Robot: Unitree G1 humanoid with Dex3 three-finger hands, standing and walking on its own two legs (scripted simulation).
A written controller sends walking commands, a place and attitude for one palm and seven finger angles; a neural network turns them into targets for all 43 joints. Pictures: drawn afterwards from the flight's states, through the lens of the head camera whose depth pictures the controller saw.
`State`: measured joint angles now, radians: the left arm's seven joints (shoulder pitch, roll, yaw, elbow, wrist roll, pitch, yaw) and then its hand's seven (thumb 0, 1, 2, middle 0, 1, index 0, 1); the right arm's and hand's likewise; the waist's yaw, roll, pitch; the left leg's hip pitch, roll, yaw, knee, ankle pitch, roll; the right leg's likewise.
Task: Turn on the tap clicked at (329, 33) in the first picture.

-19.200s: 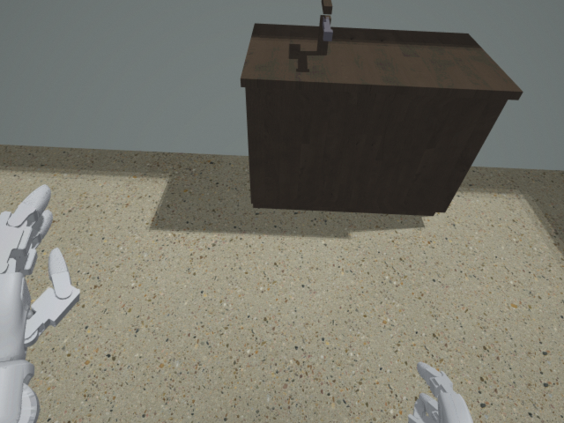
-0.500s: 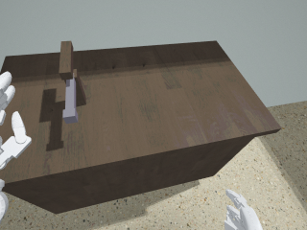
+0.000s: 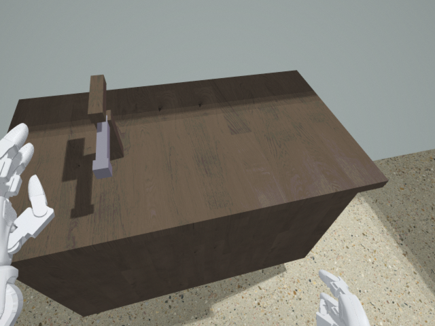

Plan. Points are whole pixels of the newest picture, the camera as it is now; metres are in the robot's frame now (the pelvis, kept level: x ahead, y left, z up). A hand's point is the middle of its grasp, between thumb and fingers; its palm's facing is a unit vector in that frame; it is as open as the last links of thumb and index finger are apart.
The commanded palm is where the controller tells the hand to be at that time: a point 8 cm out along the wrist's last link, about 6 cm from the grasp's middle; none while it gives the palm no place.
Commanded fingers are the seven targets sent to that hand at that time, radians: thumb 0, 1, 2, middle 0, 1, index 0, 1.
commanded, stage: look again from close up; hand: left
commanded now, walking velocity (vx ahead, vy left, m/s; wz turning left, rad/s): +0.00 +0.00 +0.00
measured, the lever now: (102, 168) +0.36 +0.27 +0.07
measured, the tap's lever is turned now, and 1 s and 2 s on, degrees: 0 0 0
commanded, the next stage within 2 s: come to a stop and stand still in 0.18 s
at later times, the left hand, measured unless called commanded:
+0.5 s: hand (56, 192) +0.23 +0.24 +0.18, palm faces +0.39 -0.85 -0.35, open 7.4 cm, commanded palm +0.17 +0.27 +0.18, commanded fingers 0.00 0.90 0.90 -0.20 -0.30 -0.20 -0.30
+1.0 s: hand (59, 194) +0.24 +0.25 +0.16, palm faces +0.34 -0.88 -0.33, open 7.4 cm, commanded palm +0.19 +0.29 +0.18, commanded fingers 0.00 0.90 0.90 -0.20 -0.30 -0.20 -0.30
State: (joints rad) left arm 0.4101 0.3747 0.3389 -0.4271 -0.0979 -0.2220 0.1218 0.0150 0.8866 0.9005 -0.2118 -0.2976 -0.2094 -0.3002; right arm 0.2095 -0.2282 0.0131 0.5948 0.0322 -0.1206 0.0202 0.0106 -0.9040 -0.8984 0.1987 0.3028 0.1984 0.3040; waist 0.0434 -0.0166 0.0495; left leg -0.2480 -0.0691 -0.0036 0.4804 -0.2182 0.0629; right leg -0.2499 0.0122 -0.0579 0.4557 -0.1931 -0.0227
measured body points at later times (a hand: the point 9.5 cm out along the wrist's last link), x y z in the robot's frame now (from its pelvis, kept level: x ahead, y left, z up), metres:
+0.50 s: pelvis -0.01 +0.00 +0.00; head +0.00 +0.00 +0.45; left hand +0.21 +0.29 +0.20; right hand +0.16 -0.23 -0.07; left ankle +0.02 +0.07 -0.74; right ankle +0.03 -0.11 -0.74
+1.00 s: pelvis +0.02 +0.01 +0.00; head +0.03 +0.04 +0.45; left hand +0.22 +0.30 +0.18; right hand +0.21 -0.21 -0.05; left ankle +0.02 +0.07 -0.74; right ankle +0.03 -0.11 -0.74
